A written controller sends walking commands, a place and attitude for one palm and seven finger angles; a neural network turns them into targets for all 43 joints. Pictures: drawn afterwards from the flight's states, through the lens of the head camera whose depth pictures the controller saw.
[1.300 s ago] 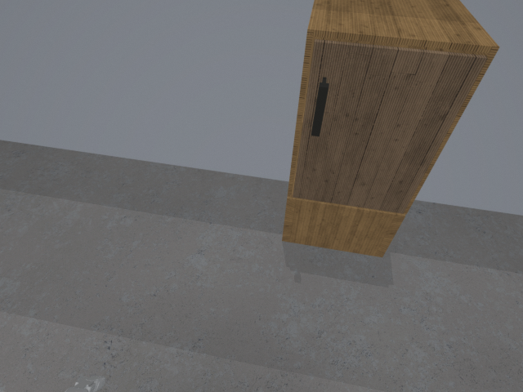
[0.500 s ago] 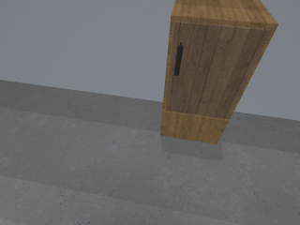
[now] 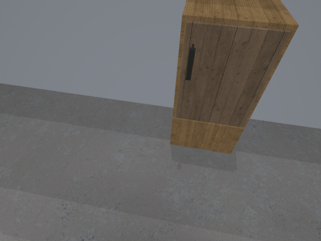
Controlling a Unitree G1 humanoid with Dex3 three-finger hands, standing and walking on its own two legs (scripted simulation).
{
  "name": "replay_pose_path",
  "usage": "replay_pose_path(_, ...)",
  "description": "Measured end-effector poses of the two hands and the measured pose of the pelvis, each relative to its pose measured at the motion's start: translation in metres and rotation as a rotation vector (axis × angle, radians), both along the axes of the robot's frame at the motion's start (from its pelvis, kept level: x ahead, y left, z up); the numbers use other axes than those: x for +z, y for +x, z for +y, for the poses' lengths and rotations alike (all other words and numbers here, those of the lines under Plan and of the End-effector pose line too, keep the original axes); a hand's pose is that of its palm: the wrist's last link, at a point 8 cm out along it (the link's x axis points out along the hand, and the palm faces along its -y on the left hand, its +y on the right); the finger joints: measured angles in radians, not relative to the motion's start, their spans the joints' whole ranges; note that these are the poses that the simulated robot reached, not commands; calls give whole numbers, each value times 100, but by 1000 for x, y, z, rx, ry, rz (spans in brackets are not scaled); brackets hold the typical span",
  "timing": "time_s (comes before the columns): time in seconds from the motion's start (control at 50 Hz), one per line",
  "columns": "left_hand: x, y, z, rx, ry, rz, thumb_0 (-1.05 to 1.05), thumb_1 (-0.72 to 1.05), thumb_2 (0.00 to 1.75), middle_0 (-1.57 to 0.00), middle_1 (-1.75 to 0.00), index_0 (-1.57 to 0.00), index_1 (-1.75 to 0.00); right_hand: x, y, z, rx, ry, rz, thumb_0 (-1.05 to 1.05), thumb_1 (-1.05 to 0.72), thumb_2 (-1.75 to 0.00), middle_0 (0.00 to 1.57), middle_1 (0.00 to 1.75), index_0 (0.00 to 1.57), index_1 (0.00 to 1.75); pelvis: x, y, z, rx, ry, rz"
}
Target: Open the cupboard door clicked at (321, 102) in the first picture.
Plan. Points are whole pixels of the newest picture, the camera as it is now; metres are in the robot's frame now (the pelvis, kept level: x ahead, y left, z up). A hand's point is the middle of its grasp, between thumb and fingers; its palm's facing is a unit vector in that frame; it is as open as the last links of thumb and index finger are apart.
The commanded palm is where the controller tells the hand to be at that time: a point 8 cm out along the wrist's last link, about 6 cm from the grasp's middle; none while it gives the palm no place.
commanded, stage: look at it before walking up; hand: left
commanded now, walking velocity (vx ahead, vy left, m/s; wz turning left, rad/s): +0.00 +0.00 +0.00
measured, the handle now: (190, 62) +0.88 -0.10 -0.02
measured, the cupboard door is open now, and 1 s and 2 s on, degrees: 0 0 0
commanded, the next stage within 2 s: turn to face it in 0.14 s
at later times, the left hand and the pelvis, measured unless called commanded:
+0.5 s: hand out of the picture +0.08 +0.24 -0.16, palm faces -0.05 -0.94 -0.33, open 7.4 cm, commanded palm none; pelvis +0.00 +0.00 +0.00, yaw -2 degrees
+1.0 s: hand out of the picture +0.06 +0.12 -0.18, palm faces -0.10 -0.97 -0.21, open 7.4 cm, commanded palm none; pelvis +0.05 -0.07 -0.01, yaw -10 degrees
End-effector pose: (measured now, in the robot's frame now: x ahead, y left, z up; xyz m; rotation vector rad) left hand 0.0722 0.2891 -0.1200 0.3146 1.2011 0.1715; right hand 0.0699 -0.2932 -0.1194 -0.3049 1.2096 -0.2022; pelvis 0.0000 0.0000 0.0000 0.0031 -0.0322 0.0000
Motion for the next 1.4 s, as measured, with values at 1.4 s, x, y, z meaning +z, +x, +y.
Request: replay_pose_path(1.4, -59, 109, -151, -54, -217, 344, 0, 90, 90, -20, -30, -20, -30, -20, 166, -5, -259, 112, -121, -1, -91, -90, 20, 30, 21, 30, -20, 207, -74, -237, -27, 22)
